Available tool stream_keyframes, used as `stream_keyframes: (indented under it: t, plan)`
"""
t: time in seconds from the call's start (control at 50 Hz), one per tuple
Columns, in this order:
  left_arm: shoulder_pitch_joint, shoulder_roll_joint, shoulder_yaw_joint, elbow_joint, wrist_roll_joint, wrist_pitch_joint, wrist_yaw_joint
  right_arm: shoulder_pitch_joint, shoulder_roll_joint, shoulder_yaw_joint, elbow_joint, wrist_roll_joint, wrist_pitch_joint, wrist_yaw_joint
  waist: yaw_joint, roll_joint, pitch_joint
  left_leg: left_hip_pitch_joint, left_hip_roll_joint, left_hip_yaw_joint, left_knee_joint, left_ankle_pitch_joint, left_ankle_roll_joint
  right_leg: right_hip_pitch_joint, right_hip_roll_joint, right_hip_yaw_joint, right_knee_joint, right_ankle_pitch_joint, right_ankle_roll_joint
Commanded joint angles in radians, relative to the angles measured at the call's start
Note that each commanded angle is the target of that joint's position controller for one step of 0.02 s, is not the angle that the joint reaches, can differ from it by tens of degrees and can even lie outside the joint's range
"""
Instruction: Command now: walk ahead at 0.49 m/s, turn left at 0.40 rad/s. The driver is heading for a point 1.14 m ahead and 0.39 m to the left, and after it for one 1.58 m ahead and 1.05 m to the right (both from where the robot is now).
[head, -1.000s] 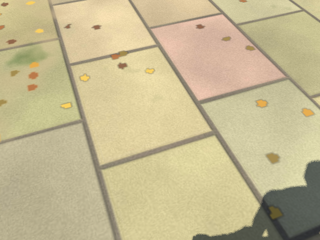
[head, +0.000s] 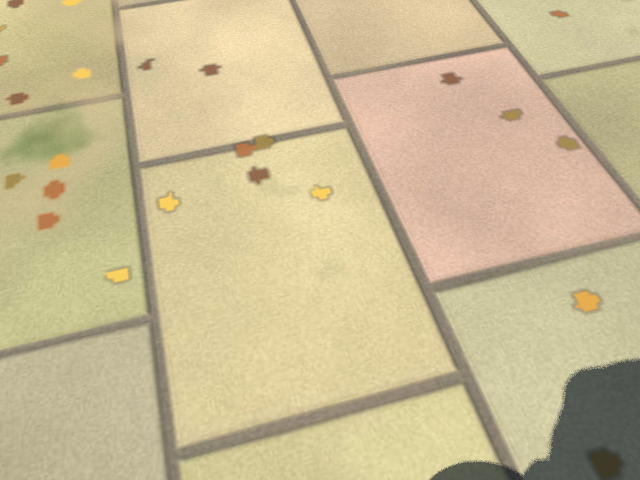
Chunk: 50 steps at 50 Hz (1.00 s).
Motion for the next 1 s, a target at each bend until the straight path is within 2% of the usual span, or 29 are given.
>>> stream_keyframes:
  t: [0.02, 0.04, 0.06, 0.08, 0.1, 0.14, 0.18, 0.2, 0.26, 0.32, 0.44, 0.48, 0.5, 0.52, 0.54, 0.56, 0.58, 0.6, 0.62, 0.64, 0.66, 0.68, 0.7, 0.72, 0.74, 0.78, 0.84, 0.92, 1.0]
  plan:
    - [-0.084, 0.110, 0.031, -0.125, 0.021, -0.020, -0.002, 0.446, -0.252, -0.087, 0.094, -0.003, 0.010, -0.019, -0.157, 0.181, -0.235, 0.690, 0.338, -0.571, -0.012, 0.265, 0.174, -0.598, -0.018, -0.001, 0.960, -0.092, 0.033]
    - [-0.021, 0.117, 0.030, -0.151, -0.001, -0.019, -0.018, 0.389, -0.264, -0.093, 0.086, 0.017, 0.015, -0.013, -0.115, 0.162, -0.321, 0.778, 0.429, -0.880, -0.190, -0.043, 0.333, -0.829, -0.005, 0.169, 1.113, -0.094, 0.032]
    - [-0.125, 0.176, 0.036, -0.171, 0.009, -0.029, -0.025, 0.292, -0.199, -0.084, 0.056, 0.024, 0.015, -0.014, -0.103, 0.011, -0.167, 0.629, 0.401, -0.802, -0.292, -0.259, 0.284, -0.887, -0.078, 0.196, 1.023, 0.020, 0.014]
    - [-0.183, 0.189, 0.043, -0.192, 0.006, -0.037, -0.034, 0.238, -0.153, -0.073, 0.050, 0.018, 0.015, -0.015, -0.064, -0.048, -0.049, 0.454, 0.369, -0.722, -0.347, -0.253, 0.234, -0.855, -0.110, 0.182, 0.934, 0.071, 0.010]
    - [-0.220, 0.177, 0.045, -0.202, 0.015, -0.028, -0.033, 0.220, -0.118, -0.061, 0.055, 0.013, 0.007, -0.015, -0.020, -0.122, 0.001, 0.334, 0.312, -0.645, -0.362, -0.137, 0.178, -0.793, -0.140, 0.185, 0.858, 0.093, 0.018]
    - [-0.189, 0.136, 0.034, -0.206, 0.034, 0.013, -0.035, 0.237, -0.134, -0.059, 0.060, 0.017, -0.014, -0.021, 0.022, -0.108, 0.007, 0.203, 0.264, -0.547, -0.367, 0.026, 0.153, -0.690, -0.170, 0.177, 0.746, 0.086, 0.053]
    - [-0.216, 0.116, 0.030, -0.226, 0.037, 0.034, -0.036, 0.270, -0.165, -0.065, 0.067, 0.019, -0.029, -0.021, 0.022, -0.070, -0.004, 0.160, 0.217, -0.475, -0.368, 0.110, 0.136, -0.675, -0.177, 0.148, 0.656, 0.123, 0.078]
    - [-0.262, 0.123, 0.031, -0.247, 0.035, 0.038, -0.038, 0.290, -0.177, -0.067, 0.068, 0.020, -0.030, -0.023, 0.010, -0.046, 0.003, 0.156, 0.201, -0.457, -0.375, 0.130, 0.123, -0.696, -0.183, 0.136, 0.601, 0.168, 0.090]
    - [-0.420, 0.139, 0.035, -0.307, 0.029, 0.047, -0.042, 0.378, -0.172, -0.065, 0.077, 0.024, -0.022, -0.024, -0.052, 0.002, 0.011, 0.227, 0.176, -0.454, -0.369, 0.182, 0.055, -0.785, -0.179, 0.116, 0.447, 0.319, 0.114]
    - [-0.512, 0.145, 0.034, -0.341, 0.027, 0.053, -0.049, 0.453, -0.179, -0.068, 0.080, 0.024, -0.014, -0.028, -0.099, 0.030, -0.020, 0.359, 0.174, -0.474, -0.327, 0.241, 0.014, -0.853, -0.159, 0.121, 0.364, 0.394, 0.118]
    - [-0.687, 0.145, 0.018, -0.421, 0.017, 0.038, -0.061, 0.528, -0.188, -0.071, 0.072, 0.004, -0.008, -0.044, -0.150, 0.068, -0.010, 0.524, 0.193, -0.531, -0.235, 0.381, 0.040, -0.884, -0.097, 0.117, 0.188, 0.335, 0.104]
    - [-0.673, 0.157, 0.018, -0.433, 0.010, 0.027, -0.061, 0.503, -0.201, -0.076, 0.059, 0.001, -0.008, -0.051, -0.128, 0.084, -0.015, 0.517, 0.206, -0.552, -0.198, 0.427, 0.028, -0.788, -0.080, 0.128, 0.108, 0.318, 0.084]
    - [-0.621, 0.169, 0.022, -0.423, 0.007, 0.021, -0.057, 0.464, -0.212, -0.079, 0.047, 0.003, -0.009, -0.053, -0.094, 0.091, -0.026, 0.477, 0.202, -0.550, -0.172, 0.465, 0.008, -0.679, -0.066, 0.130, 0.060, 0.295, 0.070]
    - [-0.526, 0.191, 0.031, -0.397, 0.004, 0.016, -0.049, 0.419, -0.224, -0.081, 0.034, 0.004, -0.012, -0.050, -0.046, 0.091, -0.062, 0.421, 0.183, -0.541, -0.104, 0.557, -0.018, -0.516, -0.039, 0.123, 0.021, 0.261, 0.051]
    - [-0.386, 0.222, 0.045, -0.357, 0.002, 0.006, -0.037, 0.392, -0.232, -0.083, 0.027, 0.011, -0.020, -0.039, 0.020, 0.057, -0.135, 0.376, 0.140, -0.514, 0.042, 0.598, -0.043, -0.318, -0.036, 0.122, -0.038, 0.296, 0.026]
    - [-0.226, 0.277, 0.062, -0.332, 0.018, -0.006, -0.019, 0.379, -0.209, -0.077, 0.008, 0.024, -0.032, -0.027, 0.086, 0.006, -0.252, 0.247, 0.091, -0.475, 0.257, 0.423, -0.063, -0.063, -0.168, 0.236, -0.043, 0.220, -0.014]
    - [-0.126, 0.347, 0.080, -0.332, 0.047, -0.003, -0.003, 0.444, -0.100, -0.054, -0.021, 0.049, -0.037, -0.029, 0.071, -0.179, -0.387, 0.010, -0.008, -0.345, 0.538, -0.225, -0.087, 0.198, -0.462, 0.561, -0.051, 0.139, -0.073]
    - [-0.162, 0.362, 0.092, -0.330, 0.035, 0.014, -0.010, 0.519, -0.155, -0.060, -0.037, 0.041, -0.026, -0.036, 0.016, -0.315, -0.436, -0.152, -0.037, -0.276, 0.695, -0.466, -0.089, 0.193, -0.558, 0.916, -0.160, 0.041, -0.172]
    - [-0.243, 0.250, 0.077, -0.347, 0.025, 0.021, -0.015, 0.463, -0.198, -0.068, -0.007, 0.011, -0.007, -0.041, -0.009, -0.129, -0.255, -0.204, 0.050, -0.271, 0.748, -0.350, -0.090, 0.028, -0.505, 0.798, -0.189, -0.070, -0.155]
    - [-0.297, 0.180, 0.060, -0.350, 0.017, 0.019, -0.021, 0.384, -0.188, -0.067, -0.016, 0.001, -0.002, -0.028, -0.006, -0.037, -0.138, -0.187, 0.077, -0.253, 0.712, -0.265, -0.097, -0.113, -0.441, 0.626, -0.218, -0.014, -0.130]
    - [-0.312, 0.161, 0.053, -0.342, 0.022, 0.015, -0.024, 0.356, -0.166, -0.066, -0.025, 0.000, 0.003, -0.018, -0.023, -0.039, -0.090, -0.163, 0.103, -0.243, 0.679, -0.230, -0.104, -0.195, -0.396, 0.509, -0.248, 0.097, -0.105]
    - [-0.291, 0.160, 0.051, -0.323, 0.019, 0.008, -0.023, 0.341, -0.157, -0.066, -0.033, -0.012, 0.014, -0.007, -0.033, -0.075, -0.063, -0.147, 0.124, -0.235, 0.654, -0.222, -0.111, -0.246, -0.366, 0.424, -0.266, 0.188, -0.095]
    - [-0.272, 0.162, 0.052, -0.307, 0.013, 0.000, -0.026, 0.348, -0.143, -0.063, -0.035, -0.016, 0.026, 0.002, -0.043, -0.093, -0.056, -0.130, 0.130, -0.223, 0.650, -0.214, -0.113, -0.277, -0.348, 0.361, -0.282, 0.254, -0.087]
    - [-0.235, 0.154, 0.051, -0.289, 0.007, -0.013, -0.032, 0.331, -0.135, -0.062, -0.043, -0.018, 0.032, 0.006, -0.041, -0.093, -0.048, -0.131, 0.132, -0.222, 0.647, -0.207, -0.109, -0.283, -0.341, 0.314, -0.276, 0.398, -0.078]
    - [-0.230, 0.168, 0.056, -0.282, 0.002, -0.022, -0.035, 0.317, -0.126, -0.059, -0.061, -0.015, 0.039, 0.012, -0.053, -0.120, -0.069, -0.159, 0.133, -0.214, 0.642, -0.189, -0.113, -0.262, -0.354, 0.289, -0.287, 0.419, -0.092]
    - [-0.218, 0.167, 0.058, -0.271, -0.002, -0.030, -0.038, 0.242, -0.125, -0.057, -0.090, -0.017, 0.045, 0.024, -0.047, -0.110, -0.054, -0.223, 0.148, -0.209, 0.627, -0.125, -0.119, -0.255, -0.347, 0.217, -0.320, 0.447, -0.096]
    - [-0.173, 0.163, 0.058, -0.244, 0.003, -0.026, -0.039, 0.130, -0.113, -0.048, -0.138, -0.013, 0.044, 0.035, -0.033, -0.094, -0.027, -0.276, 0.153, -0.183, 0.528, -0.017, -0.129, -0.244, -0.324, 0.109, -0.329, 0.523, -0.085]
    - [-0.134, 0.186, 0.062, -0.221, 0.003, -0.022, -0.037, -0.013, -0.087, -0.028, -0.189, -0.009, 0.035, 0.052, 0.000, -0.096, 0.000, -0.215, 0.150, -0.112, 0.282, 0.115, -0.119, -0.231, -0.307, 0.002, -0.326, 0.556, -0.059]
    - [-0.067, 0.218, 0.070, -0.186, 0.005, -0.006, -0.023, -0.114, -0.097, -0.023, -0.234, -0.017, 0.035, 0.057, 0.027, -0.092, 0.024, -0.187, 0.136, -0.049, 0.136, 0.020, -0.083, -0.110, -0.350, -0.042, -0.287, 0.630, -0.050]
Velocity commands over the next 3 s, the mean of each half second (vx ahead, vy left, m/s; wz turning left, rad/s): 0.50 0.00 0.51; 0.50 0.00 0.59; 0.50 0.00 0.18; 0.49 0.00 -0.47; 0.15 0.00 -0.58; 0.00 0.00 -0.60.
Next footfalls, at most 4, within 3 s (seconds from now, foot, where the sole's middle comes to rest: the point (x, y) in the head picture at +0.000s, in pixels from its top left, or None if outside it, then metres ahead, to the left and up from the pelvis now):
0.56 right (381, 453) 0.50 -0.06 -0.75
1.10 left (231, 396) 0.62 0.25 -0.75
1.68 right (214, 272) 0.94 0.33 -0.75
2.18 left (132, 214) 1.13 0.58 -0.75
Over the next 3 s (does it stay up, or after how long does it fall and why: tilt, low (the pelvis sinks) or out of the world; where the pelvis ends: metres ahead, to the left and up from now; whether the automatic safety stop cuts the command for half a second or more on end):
stays up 1.01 0.45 0.03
